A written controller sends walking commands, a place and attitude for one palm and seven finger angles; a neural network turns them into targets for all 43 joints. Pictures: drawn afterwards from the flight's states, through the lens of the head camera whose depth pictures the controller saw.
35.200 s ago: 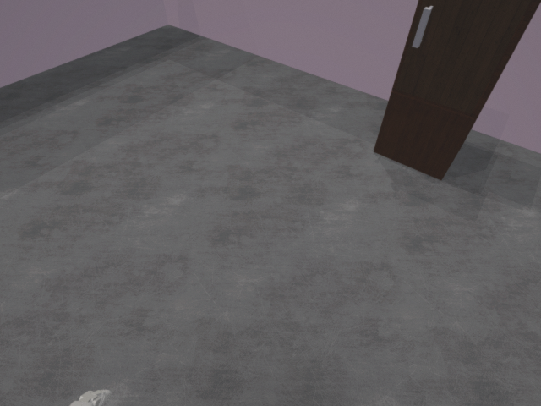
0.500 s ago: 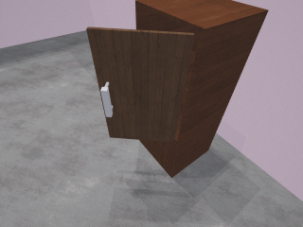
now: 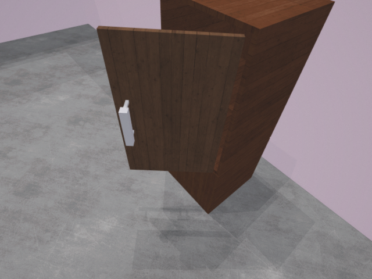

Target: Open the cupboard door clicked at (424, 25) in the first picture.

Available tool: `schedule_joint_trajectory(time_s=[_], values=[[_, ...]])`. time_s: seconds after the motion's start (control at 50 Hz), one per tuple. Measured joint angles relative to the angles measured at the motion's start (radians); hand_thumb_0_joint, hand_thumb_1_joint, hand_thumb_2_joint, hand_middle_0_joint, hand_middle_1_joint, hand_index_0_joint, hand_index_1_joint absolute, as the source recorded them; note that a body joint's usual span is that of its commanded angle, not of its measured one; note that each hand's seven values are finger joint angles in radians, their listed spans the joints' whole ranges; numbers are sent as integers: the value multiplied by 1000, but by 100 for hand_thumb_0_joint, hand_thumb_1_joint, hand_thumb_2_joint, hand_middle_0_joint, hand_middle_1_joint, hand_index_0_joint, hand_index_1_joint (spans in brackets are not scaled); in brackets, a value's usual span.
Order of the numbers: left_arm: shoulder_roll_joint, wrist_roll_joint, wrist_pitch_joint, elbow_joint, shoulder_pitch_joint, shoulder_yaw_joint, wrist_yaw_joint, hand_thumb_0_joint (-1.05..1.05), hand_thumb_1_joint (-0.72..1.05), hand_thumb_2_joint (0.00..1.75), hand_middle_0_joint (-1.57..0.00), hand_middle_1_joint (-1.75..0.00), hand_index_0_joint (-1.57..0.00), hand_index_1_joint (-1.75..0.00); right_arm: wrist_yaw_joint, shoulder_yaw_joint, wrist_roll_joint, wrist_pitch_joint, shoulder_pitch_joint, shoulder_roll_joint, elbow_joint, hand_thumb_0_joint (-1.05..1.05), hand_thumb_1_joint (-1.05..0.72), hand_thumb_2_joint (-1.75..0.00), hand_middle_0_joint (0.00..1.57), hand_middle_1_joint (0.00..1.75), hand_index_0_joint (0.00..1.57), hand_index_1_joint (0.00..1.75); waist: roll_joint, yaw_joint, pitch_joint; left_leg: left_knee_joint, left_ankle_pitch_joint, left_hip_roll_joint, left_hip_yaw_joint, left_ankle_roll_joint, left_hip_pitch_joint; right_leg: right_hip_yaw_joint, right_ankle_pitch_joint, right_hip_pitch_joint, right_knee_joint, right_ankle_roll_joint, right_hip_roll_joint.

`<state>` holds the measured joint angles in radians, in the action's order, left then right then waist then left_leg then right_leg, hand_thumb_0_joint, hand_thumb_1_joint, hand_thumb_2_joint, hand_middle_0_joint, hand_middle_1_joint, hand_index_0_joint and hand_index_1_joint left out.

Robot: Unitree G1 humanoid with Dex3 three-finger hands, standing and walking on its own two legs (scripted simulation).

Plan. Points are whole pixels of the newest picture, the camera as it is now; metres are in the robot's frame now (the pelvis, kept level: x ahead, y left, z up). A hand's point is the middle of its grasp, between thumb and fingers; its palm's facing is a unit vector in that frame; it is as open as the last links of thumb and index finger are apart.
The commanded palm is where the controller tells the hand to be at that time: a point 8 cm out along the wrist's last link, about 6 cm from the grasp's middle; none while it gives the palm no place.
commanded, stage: come to a stop and stand still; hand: left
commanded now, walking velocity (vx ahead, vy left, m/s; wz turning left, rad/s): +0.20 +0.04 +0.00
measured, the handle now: (128, 123) +0.58 +0.21 -0.04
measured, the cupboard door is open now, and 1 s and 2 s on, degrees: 49 49 49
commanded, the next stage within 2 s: look again from close up in 1.30 s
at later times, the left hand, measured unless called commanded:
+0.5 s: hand out of the picture +0.08 +0.22 -0.18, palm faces +0.06 -0.98 -0.18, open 7.3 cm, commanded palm none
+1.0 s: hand out of the picture +0.03 +0.15 -0.17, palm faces +0.04 -0.97 -0.24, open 7.3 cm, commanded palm none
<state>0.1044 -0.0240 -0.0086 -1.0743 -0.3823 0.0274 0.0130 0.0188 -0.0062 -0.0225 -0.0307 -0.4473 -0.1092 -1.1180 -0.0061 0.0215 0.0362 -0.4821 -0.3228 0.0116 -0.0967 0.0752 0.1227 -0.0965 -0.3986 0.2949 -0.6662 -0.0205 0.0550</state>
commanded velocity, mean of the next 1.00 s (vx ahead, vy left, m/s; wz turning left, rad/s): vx -0.05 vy -0.05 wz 0.00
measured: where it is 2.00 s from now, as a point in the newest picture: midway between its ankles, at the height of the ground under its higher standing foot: outside the picture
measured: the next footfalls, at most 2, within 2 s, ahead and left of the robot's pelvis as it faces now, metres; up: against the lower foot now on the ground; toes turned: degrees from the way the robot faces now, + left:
right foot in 0.70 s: +0.09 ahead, -0.16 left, +0.00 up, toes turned +1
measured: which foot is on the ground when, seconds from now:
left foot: down 0.00-1.00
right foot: down 0.00-0.20, up 0.22-0.68, down 0.70-1.00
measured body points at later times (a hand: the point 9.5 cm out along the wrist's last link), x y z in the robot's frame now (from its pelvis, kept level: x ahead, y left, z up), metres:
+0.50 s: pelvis +0.04 +0.04 +0.01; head +0.08 +0.07 +0.45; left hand +0.08 +0.27 -0.16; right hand +0.04 -0.19 -0.14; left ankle +0.02 +0.08 -0.74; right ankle +0.02 -0.12 -0.66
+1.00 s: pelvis +0.01 -0.03 +0.00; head -0.01 -0.05 +0.45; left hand +0.03 +0.20 -0.15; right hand +0.05 -0.26 -0.16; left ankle +0.02 +0.08 -0.74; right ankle +0.05 -0.16 -0.74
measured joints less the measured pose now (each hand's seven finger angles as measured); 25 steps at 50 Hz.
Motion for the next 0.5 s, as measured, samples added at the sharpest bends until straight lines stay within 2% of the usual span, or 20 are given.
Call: schedule_joint_trajectory(time_s=[0.02,0.06,0.08,0.14,0.18,0.2,0.24,0.3,0.38,0.5], values=[[-2,1,9,10,10,2,0,1,91,90,-20,-30,-20,-30,2,2,2,-2,-5,6,-4,0,-91,-90,20,30,20,30,4,2,2,-8,-7,0,2,-1,-2,-11,40,-20,55,-3,-4],[8,-4,30,29,20,7,11,1,92,90,-20,-30,-20,-30,2,5,9,-2,-18,22,-6,0,-91,-90,20,30,20,30,-13,-3,-1,-73,-48,17,-1,-8,25,5,138,-49,147,-21,8],[8,-2,37,27,31,12,17,2,93,90,-20,-30,-20,-30,1,2,9,4,-12,22,-10,0,-91,-90,20,30,20,30,-1,-5,6,-134,-88,7,2,-18,49,-2,166,-43,126,-5,7],[4,2,37,33,46,20,29,2,93,90,-20,-30,-20,-30,0,-10,10,33,25,16,-16,0,-91,-90,20,30,20,30,35,-4,10,-286,-149,-29,20,-40,139,-38,132,-60,110,37,-2],[10,2,23,35,47,23,37,2,93,90,-20,-30,-20,-30,0,-13,11,32,53,14,-1,0,-91,-90,20,30,20,30,26,-3,9,-205,-54,-47,14,-49,142,-37,113,-62,98,55,3],[14,5,12,30,50,23,37,1,93,90,-20,-30,-20,-30,2,-13,8,23,65,15,5,0,-91,-90,20,30,20,30,12,-5,7,-195,-31,-41,1,-35,135,-28,102,-58,84,60,12],[19,6,-12,17,55,21,36,1,92,90,-20,-30,-19,-30,8,-12,2,8,84,17,16,0,-91,-90,20,30,20,30,-8,-10,-6,-166,-51,-23,-22,-1,111,6,53,-52,61,48,16],[24,6,-23,9,74,12,38,1,92,90,-20,-30,-19,-30,27,-2,-5,-8,115,21,23,0,-92,-90,20,30,20,30,-17,-7,-9,-69,-29,-1,-32,23,63,41,9,-39,-2,37,7],[42,6,-32,30,106,17,39,1,93,90,-20,-30,-19,-30,42,-7,-3,-3,140,10,30,2,-93,-90,20,30,20,30,-3,0,21,22,23,-2,-17,28,21,49,-43,-4,-110,37,-27],[77,0,-51,84,168,43,32,1,92,90,-20,-30,-19,-30,49,-22,-4,8,155,-2,50,1,-92,-90,20,30,20,30,-8,5,57,65,54,-13,-16,24,20,92,13,128,-339,49,-62]])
